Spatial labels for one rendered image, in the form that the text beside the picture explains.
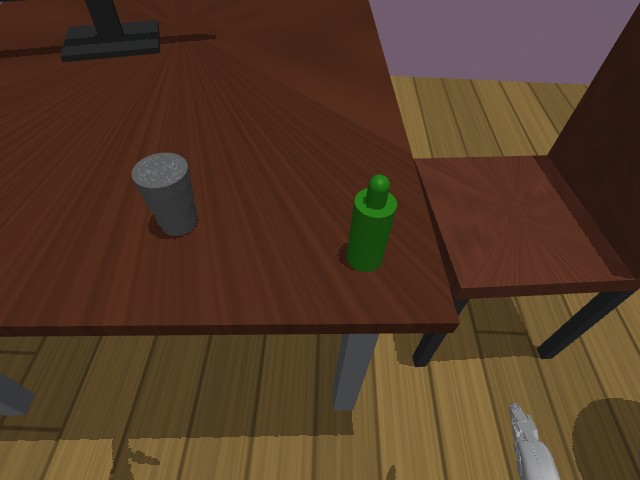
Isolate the table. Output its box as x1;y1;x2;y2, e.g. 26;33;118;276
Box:
0;0;460;416

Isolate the chair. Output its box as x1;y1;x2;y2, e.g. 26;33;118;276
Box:
412;3;640;367

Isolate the right robot hand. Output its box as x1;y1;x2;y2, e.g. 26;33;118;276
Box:
509;402;560;480

